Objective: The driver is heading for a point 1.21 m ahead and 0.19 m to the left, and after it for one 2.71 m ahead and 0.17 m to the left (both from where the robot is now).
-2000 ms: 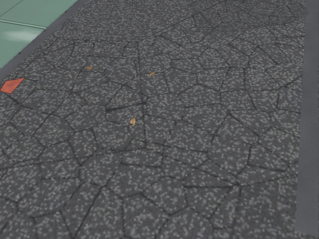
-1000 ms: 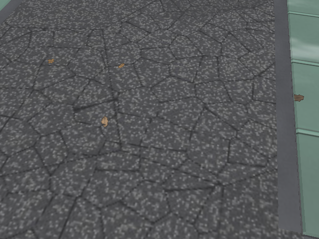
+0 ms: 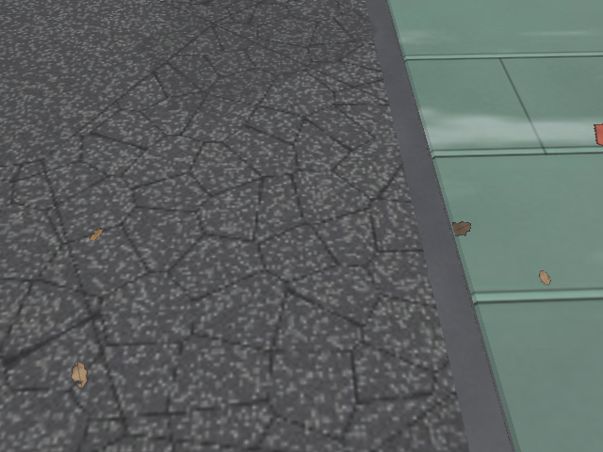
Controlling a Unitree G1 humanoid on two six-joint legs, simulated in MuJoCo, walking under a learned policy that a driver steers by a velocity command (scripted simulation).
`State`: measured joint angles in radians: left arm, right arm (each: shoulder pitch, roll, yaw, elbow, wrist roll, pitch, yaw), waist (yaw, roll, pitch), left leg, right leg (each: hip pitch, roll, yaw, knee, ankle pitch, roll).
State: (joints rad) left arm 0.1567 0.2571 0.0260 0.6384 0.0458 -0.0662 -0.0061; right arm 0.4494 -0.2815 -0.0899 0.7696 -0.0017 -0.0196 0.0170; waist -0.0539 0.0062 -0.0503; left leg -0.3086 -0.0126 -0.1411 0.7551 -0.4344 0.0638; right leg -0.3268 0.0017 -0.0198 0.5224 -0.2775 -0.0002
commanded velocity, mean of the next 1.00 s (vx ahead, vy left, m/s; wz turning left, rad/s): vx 0.96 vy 0.00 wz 0.09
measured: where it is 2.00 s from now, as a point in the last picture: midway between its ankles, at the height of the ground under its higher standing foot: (211, 179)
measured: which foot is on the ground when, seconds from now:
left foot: up 0.00-0.38, down 0.40-0.88, up 0.90-1.00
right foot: down 0.00-0.40, up 0.42-0.86, down 0.88-1.00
